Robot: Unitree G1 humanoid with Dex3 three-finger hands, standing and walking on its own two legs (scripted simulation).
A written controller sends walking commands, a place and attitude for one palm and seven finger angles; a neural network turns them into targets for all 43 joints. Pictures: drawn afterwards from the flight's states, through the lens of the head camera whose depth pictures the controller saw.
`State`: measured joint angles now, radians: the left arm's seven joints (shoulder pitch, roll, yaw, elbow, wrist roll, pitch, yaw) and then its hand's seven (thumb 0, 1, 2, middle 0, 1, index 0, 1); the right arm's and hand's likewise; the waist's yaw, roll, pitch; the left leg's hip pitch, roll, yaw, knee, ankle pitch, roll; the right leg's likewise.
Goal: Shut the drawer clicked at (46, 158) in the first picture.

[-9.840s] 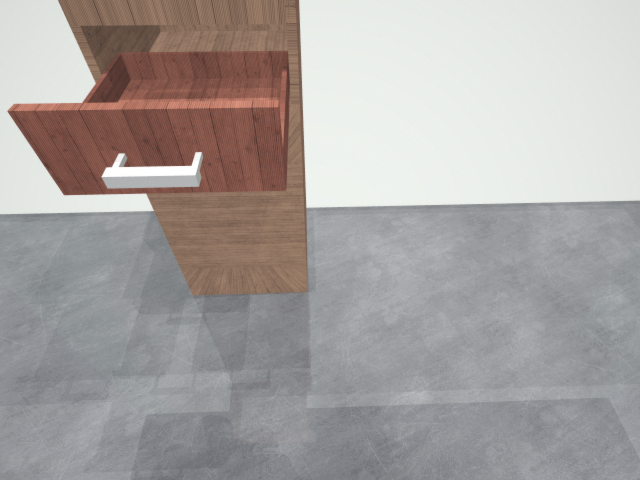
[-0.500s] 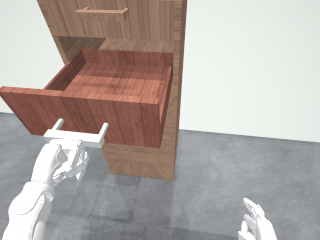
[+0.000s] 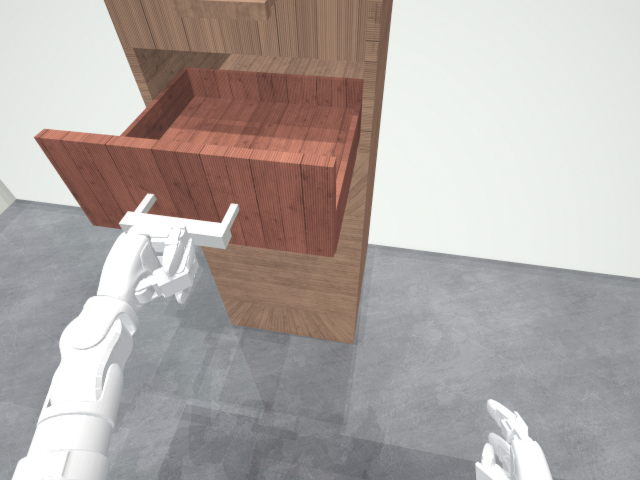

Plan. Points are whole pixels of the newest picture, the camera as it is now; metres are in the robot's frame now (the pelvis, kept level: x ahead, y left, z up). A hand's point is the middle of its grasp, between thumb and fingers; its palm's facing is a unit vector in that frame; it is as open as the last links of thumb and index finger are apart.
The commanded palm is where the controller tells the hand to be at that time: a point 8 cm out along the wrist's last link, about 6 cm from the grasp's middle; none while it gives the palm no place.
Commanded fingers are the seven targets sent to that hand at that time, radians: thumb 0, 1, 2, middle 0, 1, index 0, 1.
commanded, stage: push the drawer shut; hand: left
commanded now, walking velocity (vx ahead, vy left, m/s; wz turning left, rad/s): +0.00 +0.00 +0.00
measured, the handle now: (183, 217) +0.40 +0.22 +0.12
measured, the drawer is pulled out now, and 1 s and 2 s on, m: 0.26 0.14 0.03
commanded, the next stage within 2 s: none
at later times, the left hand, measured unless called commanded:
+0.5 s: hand (208, 226) +0.39 +0.18 +0.11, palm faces -0.11 -0.99 -0.04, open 3.1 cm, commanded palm +0.39 +0.23 +0.12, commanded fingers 0.00 0.90 0.90 -1.40 -1.60 -1.40 -1.60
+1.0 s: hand (221, 202) +0.44 +0.17 +0.11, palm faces -0.11 -0.99 -0.03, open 3.1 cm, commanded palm +0.45 +0.21 +0.12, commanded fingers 0.00 0.90 0.90 -1.40 -1.60 -1.40 -1.60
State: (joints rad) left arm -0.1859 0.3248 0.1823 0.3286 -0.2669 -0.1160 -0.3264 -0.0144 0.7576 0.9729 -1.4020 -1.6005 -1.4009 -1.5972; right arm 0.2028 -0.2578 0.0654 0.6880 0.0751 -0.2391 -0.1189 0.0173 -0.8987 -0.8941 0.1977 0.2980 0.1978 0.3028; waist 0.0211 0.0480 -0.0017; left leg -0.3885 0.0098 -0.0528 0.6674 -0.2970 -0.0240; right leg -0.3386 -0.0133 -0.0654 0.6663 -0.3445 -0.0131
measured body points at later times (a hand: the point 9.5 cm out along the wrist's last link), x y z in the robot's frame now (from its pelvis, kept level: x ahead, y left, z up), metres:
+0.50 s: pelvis +0.01 +0.01 +0.00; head +0.03 -0.01 +0.45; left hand +0.39 +0.24 +0.12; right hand +0.11 -0.25 -0.11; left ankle +0.03 +0.14 -0.72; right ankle +0.01 -0.11 -0.72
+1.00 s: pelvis +0.00 +0.01 +0.00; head +0.05 +0.00 +0.44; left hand +0.44 +0.23 +0.12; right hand +0.09 -0.25 -0.12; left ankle +0.03 +0.14 -0.72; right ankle +0.01 -0.11 -0.72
